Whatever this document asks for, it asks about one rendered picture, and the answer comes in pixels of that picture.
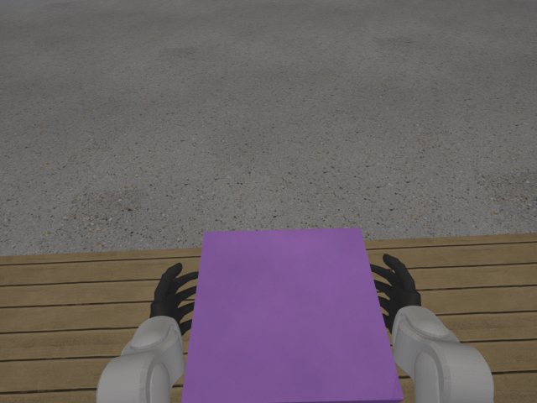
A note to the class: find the right robot hand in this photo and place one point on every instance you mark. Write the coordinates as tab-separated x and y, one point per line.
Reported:
402	292

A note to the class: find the carton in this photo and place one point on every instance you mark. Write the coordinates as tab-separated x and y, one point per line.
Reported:
288	316

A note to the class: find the robot right forearm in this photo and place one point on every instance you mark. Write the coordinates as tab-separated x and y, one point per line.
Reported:
443	369

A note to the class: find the robot left forearm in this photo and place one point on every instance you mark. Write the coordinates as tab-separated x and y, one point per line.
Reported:
149	365

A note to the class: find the left robot hand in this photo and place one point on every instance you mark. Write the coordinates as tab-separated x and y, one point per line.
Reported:
166	301

